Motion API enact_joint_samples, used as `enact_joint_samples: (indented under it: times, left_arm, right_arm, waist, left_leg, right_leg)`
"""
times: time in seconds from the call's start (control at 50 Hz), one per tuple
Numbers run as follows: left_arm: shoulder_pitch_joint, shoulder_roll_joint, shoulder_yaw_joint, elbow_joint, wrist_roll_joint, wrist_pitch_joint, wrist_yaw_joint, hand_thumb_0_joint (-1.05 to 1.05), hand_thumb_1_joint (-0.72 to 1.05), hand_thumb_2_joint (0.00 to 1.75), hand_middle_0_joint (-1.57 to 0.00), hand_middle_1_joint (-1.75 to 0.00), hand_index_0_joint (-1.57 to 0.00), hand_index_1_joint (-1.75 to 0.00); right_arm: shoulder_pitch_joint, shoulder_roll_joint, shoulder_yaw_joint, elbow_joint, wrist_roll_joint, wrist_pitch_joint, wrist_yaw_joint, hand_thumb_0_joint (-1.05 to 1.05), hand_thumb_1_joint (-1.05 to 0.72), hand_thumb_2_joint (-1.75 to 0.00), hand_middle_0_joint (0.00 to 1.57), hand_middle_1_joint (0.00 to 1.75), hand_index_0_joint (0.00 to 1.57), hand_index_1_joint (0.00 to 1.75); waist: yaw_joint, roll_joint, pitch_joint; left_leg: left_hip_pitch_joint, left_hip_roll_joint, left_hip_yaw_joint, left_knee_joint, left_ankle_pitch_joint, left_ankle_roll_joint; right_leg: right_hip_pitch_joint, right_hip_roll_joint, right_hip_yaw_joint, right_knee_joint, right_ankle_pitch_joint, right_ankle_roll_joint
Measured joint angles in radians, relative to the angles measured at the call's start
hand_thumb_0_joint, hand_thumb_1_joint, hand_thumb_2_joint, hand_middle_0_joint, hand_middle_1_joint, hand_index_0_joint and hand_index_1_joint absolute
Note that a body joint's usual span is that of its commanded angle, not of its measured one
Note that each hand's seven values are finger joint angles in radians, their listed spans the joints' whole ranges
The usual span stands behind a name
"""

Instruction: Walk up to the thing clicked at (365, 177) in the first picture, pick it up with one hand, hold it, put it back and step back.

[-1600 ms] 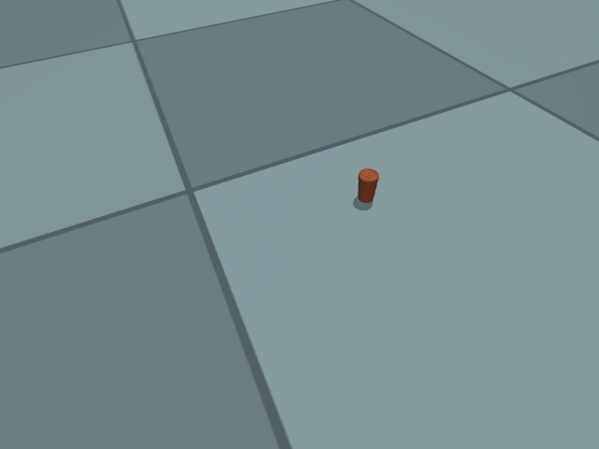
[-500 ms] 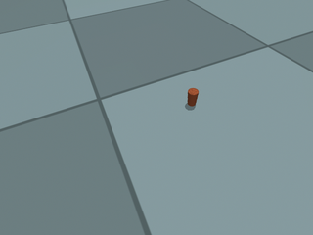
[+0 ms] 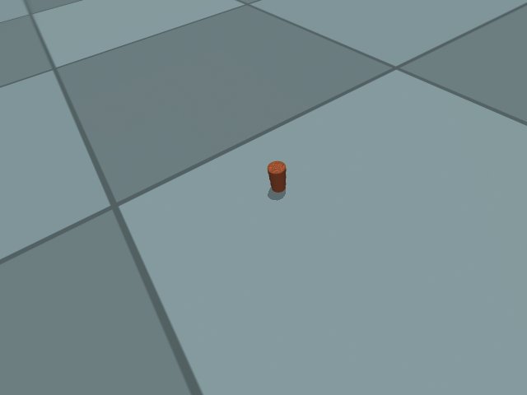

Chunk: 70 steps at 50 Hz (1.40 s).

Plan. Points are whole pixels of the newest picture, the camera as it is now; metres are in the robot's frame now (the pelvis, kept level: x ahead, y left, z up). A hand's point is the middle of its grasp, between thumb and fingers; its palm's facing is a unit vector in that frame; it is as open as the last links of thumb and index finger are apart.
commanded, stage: walk up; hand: left
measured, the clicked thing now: (277, 177) +1.22 +0.09 -0.69
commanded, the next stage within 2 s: none
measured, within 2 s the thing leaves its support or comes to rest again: neither
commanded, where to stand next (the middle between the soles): +0.85 -0.06 m, yaw -9 degrees
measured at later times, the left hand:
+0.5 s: hand (161, 286) +0.35 +0.28 -0.13, palm faces -0.18 -0.91 -0.36, open 7.4 cm
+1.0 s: hand (208, 215) +0.52 +0.20 -0.10, palm faces -0.17 -0.90 -0.40, open 7.4 cm
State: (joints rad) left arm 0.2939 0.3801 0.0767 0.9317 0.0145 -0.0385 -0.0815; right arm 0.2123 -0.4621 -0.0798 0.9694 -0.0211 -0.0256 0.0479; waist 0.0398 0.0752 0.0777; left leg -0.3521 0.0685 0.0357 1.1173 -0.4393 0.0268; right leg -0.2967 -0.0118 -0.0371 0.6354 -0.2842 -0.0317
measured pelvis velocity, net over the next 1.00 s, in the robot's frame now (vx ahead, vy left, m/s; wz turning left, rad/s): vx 0.42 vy -0.06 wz -0.18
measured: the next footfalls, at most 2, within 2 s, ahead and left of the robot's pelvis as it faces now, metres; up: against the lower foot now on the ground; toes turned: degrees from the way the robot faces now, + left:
left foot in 0.28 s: +0.29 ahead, +0.14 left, +0.00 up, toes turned +1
right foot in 0.70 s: +0.46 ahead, -0.17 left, +0.00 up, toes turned -12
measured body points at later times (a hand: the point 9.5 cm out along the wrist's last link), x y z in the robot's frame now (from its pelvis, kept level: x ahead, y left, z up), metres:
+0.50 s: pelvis +0.23 +0.01 +0.01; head +0.25 +0.03 +0.46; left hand +0.36 +0.33 -0.10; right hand +0.24 -0.31 -0.08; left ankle +0.25 +0.14 -0.72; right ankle +0.23 -0.13 -0.66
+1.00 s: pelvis +0.42 -0.06 +0.02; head +0.42 -0.09 +0.46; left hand +0.53 +0.25 -0.07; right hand +0.43 -0.38 -0.11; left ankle +0.52 +0.10 -0.66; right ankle +0.43 -0.16 -0.72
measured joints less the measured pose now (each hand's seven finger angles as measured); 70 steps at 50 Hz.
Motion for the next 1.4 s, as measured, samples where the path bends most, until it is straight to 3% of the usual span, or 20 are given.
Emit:
enact_joint_samples:
  times: [0.06,0.14,0.26,0.32,0.38,0.44,0.56,0.68,0.7,0.74,0.8,0.84,0.96,1.1,1.18,1.22,1.26,1.3,1.34,1.4]
  left_arm:
    - [0.036,-0.011,-0.015,-0.001,-0.004,-0.005,0.006,0.0,0.9,0.9,-0.21,-0.3,-0.21,-0.3]
    - [0.072,-0.007,-0.02,-0.01,-0.005,-0.009,0.01,0.0,0.9,0.9,-0.21,-0.3,-0.21,-0.3]
    - [0.085,0.016,-0.025,-0.042,0.001,-0.021,0.012,0.0,0.9,0.9,-0.21,-0.3,-0.21,-0.3]
    - [0.07,0.037,-0.023,-0.043,-0.002,-0.017,0.023,0.01,0.9,0.9,-0.21,-0.3,-0.21,-0.3]
    - [0.042,0.037,-0.035,-0.039,-0.006,-0.008,0.041,0.01,0.9,0.9,-0.21,-0.3,-0.21,-0.3]
    - [0.013,0.06,-0.036,-0.047,-0.011,-0.019,0.038,0.01,0.9,0.9,-0.21,-0.3,-0.21,-0.3]
    - [-0.055,0.08,-0.018,-0.09,-0.02,-0.017,0.017,0.0,0.91,0.9,-0.2,-0.3,-0.2,-0.3]
    - [-0.096,0.057,-0.02,-0.095,-0.008,-0.016,-0.003,0.0,0.91,0.9,-0.2,-0.3,-0.2,-0.3]
    - [-0.098,0.052,-0.019,-0.093,-0.007,-0.021,-0.003,0.0,0.91,0.9,-0.2,-0.3,-0.2,-0.3]
    - [-0.11,0.029,-0.015,-0.092,-0.004,-0.033,0.006,0.0,0.91,0.9,-0.2,-0.3,-0.21,-0.3]
    - [-0.098,0.009,-0.027,-0.106,-0.015,-0.043,0.015,0.0,0.9,0.9,-0.21,-0.3,-0.21,-0.3]
    - [-0.076,-0.007,-0.037,-0.105,-0.021,-0.043,0.023,0.0,0.9,0.9,-0.21,-0.3,-0.21,-0.3]
    - [0.011,-0.017,-0.044,-0.08,-0.016,-0.048,0.032,0.0,0.9,0.9,-0.21,-0.3,-0.21,-0.3]
    - [0.077,0.015,-0.024,-0.073,-0.002,-0.05,0.034,0.0,0.9,0.9,-0.21,-0.3,-0.21,-0.3]
    - [0.092,0.046,-0.018,-0.069,-0.003,-0.046,0.038,0.0,0.9,0.9,-0.21,-0.3,-0.21,-0.3]
    - [0.093,0.064,-0.017,-0.062,-0.002,-0.038,0.042,0.0,0.9,0.9,-0.21,-0.3,-0.21,-0.3]
    - [0.085,0.064,-0.017,-0.049,-0.008,-0.024,0.05,0.01,0.9,0.9,-0.21,-0.3,-0.21,-0.3]
    - [0.071,0.051,-0.032,-0.036,-0.007,-0.012,0.056,0.01,0.9,0.9,-0.21,-0.3,-0.21,-0.3]
    - [0.051,0.052,-0.043,-0.031,-0.011,-0.01,0.055,0.01,0.9,0.9,-0.21,-0.3,-0.21,-0.3]
    - [0.025,0.059,-0.04,-0.047,-0.019,-0.015,0.046,0.01,0.9,0.9,-0.21,-0.3,-0.21,-0.3]
  right_arm:
    - [-0.006,0.023,0.01,-0.037,0.004,-0.014,0.015,0.01,-0.91,-0.9,0.2,0.3,0.2,0.3]
    - [0.004,0.043,0.013,-0.071,-0.008,-0.016,0.034,0.01,-0.9,-0.9,0.2,0.3,0.2,0.3]
    - [0.019,0.042,0.0,-0.078,-0.015,-0.023,0.036,0.01,-0.9,-0.9,0.2,0.3,0.2,0.3]
    - [0.014,0.054,-0.008,-0.095,-0.022,-0.052,0.024,0.01,-0.9,-0.9,0.2,0.3,0.2,0.3]
    - [0.024,0.062,-0.006,-0.125,-0.014,-0.07,0.017,0.01,-0.9,-0.9,0.2,0.3,0.21,0.3]
    - [0.061,0.08,0.007,-0.132,0.002,-0.069,0.009,0.01,-0.9,-0.9,0.2,0.3,0.21,0.3]
    - [0.139,0.069,0.023,-0.125,0.004,-0.06,0.004,0.01,-0.9,-0.9,0.21,0.3,0.21,0.3]
    - [0.176,0.029,0.016,-0.122,0.007,-0.037,0.004,0.01,-0.9,-0.9,0.21,0.3,0.21,0.3]
    - [0.181,0.024,0.014,-0.12,0.008,-0.032,0.002,0.01,-0.9,-0.9,0.21,0.3,0.21,0.3]
    - [0.17,0.02,0.012,-0.108,0.009,-0.017,-0.004,0.01,-0.9,-0.9,0.21,0.3,0.21,0.3]
    - [0.146,0.036,0.027,-0.095,0.009,0.001,-0.005,0.01,-0.9,-0.9,0.2,0.3,0.2,0.3]
    - [0.126,0.036,0.032,-0.093,0.017,0.003,-0.003,0.01,-0.9,-0.9,0.2,0.3,0.2,0.3]
    - [0.083,0.025,0.018,-0.122,0.011,-0.003,0.019,0.01,-0.9,-0.9,0.2,0.3,0.2,0.3]
    - [0.087,0.017,-0.001,-0.099,-0.01,0.012,0.041,0.01,-0.9,-0.9,0.2,0.3,0.2,0.3]
    - [0.08,0.023,-0.002,-0.091,-0.013,0.0,0.045,0.01,-0.9,-0.9,0.2,0.3,0.2,0.3]
    - [0.069,0.037,-0.001,-0.091,-0.013,-0.014,0.041,0.01,-0.9,-0.9,0.2,0.3,0.2,0.3]
    - [0.052,0.05,0.003,-0.109,-0.017,-0.035,0.032,0.01,-0.9,-0.9,0.2,0.3,0.2,0.3]
    - [0.051,0.055,0.007,-0.134,-0.003,-0.05,0.026,0.01,-0.9,-0.9,0.2,0.3,0.2,0.3]
    - [0.061,0.07,0.016,-0.146,0.008,-0.054,0.017,0.01,-0.9,-0.9,0.2,0.3,0.2,0.3]
    - [0.083,0.086,0.032,-0.148,0.017,-0.056,0.009,0.01,-0.9,-0.9,0.2,0.3,0.21,0.3]
  waist:
    - [0.012,-0.012,-0.001]
    - [0.016,-0.032,-0.011]
    - [0.012,-0.053,-0.023]
    - [-0.006,-0.114,-0.009]
    - [-0.043,-0.108,-0.001]
    - [-0.067,-0.119,-0.002]
    - [-0.085,-0.121,0.013]
    - [-0.107,-0.075,0.015]
    - [-0.106,-0.062,0.011]
    - [-0.1,-0.014,0.026]
    - [-0.069,-0.025,0.024]
    - [-0.052,-0.02,0.017]
    - [-0.027,0.003,0.003]
    - [-0.011,-0.006,-0.019]
    - [-0.006,-0.03,-0.022]
    - [-0.01,-0.074,-0.019]
    - [-0.011,-0.113,-0.003]
    - [-0.03,-0.097,0.004]
    - [-0.043,-0.099,0.009]
    - [-0.05,-0.119,0.015]
  left_leg:
    - [-0.085,0.004,0.014,-0.076,0.07,0.004]
    - [-0.136,0.024,-0.003,-0.254,0.128,-0.018]
    - [-0.093,0.031,-0.01,-0.486,0.24,-0.023]
    - [-0.042,-0.012,0.038,-0.496,0.254,-0.023]
    - [0.004,0.0,0.057,-0.475,0.182,-0.015]
    - [0.096,0.002,0.073,-0.554,0.177,-0.021]
    - [0.229,-0.007,0.101,-0.643,0.14,-0.03]
    - [0.296,0.008,0.117,-0.574,0.012,-0.064]
    - [0.295,0.021,0.115,-0.529,-0.026,-0.062]
    - [0.247,0.06,0.062,-0.342,-0.062,-0.021]
    - [0.112,-0.003,0.002,-0.043,-0.056,0.001]
    - [0.027,-0.016,-0.012,0.029,0.007,0.008]
    - [-0.146,0.015,-0.058,-0.082,0.185,-0.01]
    - [-0.156,0.042,-0.042,-0.366,0.25,-0.038]
    - [-0.08,0.037,-0.026,-0.502,0.249,-0.019]
    - [-0.04,0.004,-0.003,-0.527,0.269,-0.023]
    - [-0.019,-0.022,0.033,-0.495,0.226,-0.021]
    - [0.004,-0.013,0.029,-0.484,0.192,-0.011]
    - [0.05,-0.014,0.028,-0.522,0.189,-0.009]
    - [0.118,-0.029,0.035,-0.589,0.194,-0.004]
  right_leg:
    - [0.075,0.023,0.016,-0.094,0.018,-0.009]
    - [0.143,0.048,0.03,-0.15,-0.004,-0.016]
    - [0.212,0.059,0.044,-0.129,-0.108,0.01]
    - [0.168,0.009,0.08,0.064,-0.189,0.002]
    - [0.022,0.047,0.107,0.385,-0.189,-0.015]
    - [-0.098,0.036,0.099,0.483,-0.119,-0.009]
    - [-0.216,-0.043,0.075,0.253,-0.027,0.022]
    - [-0.16,-0.055,0.016,-0.021,0.137,0.003]
    - [-0.138,-0.042,0.01,-0.034,0.162,0.001]
    - [-0.125,-0.006,-0.017,0.029,0.107,-0.002]
    - [-0.084,-0.011,-0.006,0.048,0.05,-0.014]
    - [-0.033,-0.009,-0.001,-0.006,0.056,-0.011]
    - [0.084,0.021,0.008,-0.153,0.077,-0.016]
    - [0.156,0.028,-0.013,-0.184,0.012,-0.002]
    - [0.174,0.016,-0.026,-0.126,-0.073,0.027]
    - [0.168,-0.022,-0.017,-0.052,-0.139,0.037]
    - [0.104,-0.049,0.028,0.13,-0.161,0.015]
    - [0.016,-0.012,0.047,0.334,-0.188,-0.001]
    - [-0.06,0.006,0.062,0.436,-0.159,-0.008]
    - [-0.144,-0.018,0.071,0.431,-0.09,-0.003]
